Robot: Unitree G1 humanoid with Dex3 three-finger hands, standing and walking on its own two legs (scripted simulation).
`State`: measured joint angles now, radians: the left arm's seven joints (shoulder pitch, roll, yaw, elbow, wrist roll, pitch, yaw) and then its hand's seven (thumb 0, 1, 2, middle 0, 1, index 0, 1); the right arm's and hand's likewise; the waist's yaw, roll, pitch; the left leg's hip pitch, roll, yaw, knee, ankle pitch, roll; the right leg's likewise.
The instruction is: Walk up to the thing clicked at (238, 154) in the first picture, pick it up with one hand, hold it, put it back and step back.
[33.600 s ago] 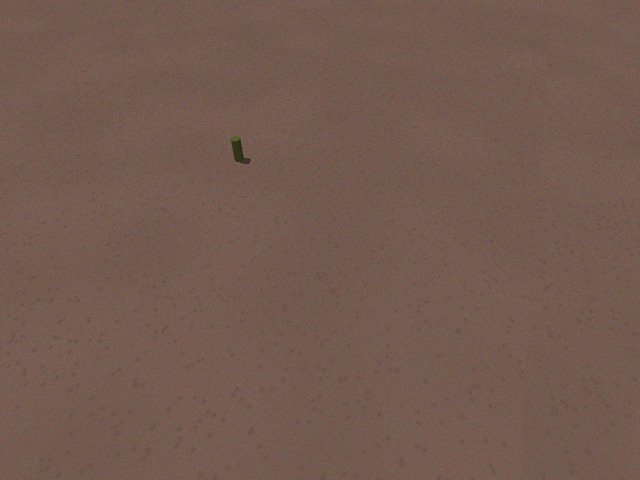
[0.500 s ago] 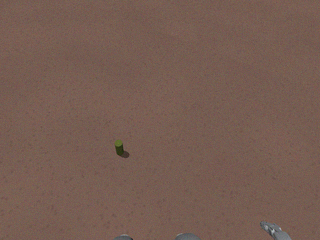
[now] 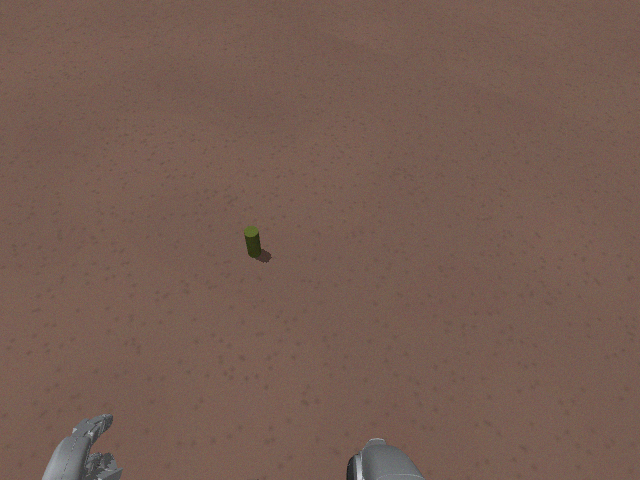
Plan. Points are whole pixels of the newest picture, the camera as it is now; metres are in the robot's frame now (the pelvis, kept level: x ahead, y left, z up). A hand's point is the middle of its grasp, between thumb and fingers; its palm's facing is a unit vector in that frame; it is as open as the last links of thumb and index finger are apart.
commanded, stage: step back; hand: left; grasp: from the side
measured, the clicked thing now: (253, 242) +0.90 +0.22 -0.68
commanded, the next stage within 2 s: stand in 1.46 s
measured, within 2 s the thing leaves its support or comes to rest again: neither
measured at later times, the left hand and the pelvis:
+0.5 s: hand out of the picture -0.11 +0.22 -0.13, palm faces -0.02 -0.92 -0.40, open 7.4 cm; pelvis -0.15 -0.04 +0.01, yaw -4 degrees
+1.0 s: hand out of the picture -0.04 +0.22 -0.13, palm faces +0.01 -0.93 -0.38, open 7.4 cm; pelvis -0.13 -0.05 +0.01, yaw +1 degrees
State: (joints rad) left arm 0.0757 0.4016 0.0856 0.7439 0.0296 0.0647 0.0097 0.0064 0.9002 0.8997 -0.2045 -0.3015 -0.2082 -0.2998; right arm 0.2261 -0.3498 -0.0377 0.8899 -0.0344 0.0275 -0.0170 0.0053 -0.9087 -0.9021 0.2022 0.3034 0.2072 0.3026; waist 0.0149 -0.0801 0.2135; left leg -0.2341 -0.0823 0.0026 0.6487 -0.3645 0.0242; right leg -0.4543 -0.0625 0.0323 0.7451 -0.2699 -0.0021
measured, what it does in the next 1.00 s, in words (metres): walks backwards: right foot, then left foot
